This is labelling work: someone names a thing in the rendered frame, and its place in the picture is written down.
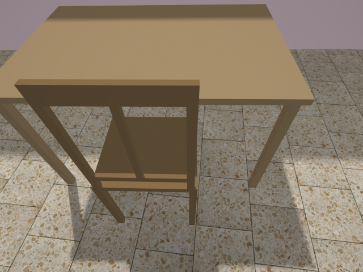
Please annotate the table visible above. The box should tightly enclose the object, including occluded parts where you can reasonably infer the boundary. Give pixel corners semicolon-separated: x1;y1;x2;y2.
0;4;315;188

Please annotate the chair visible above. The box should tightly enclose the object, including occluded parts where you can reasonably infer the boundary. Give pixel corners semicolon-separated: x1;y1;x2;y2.
14;79;200;225

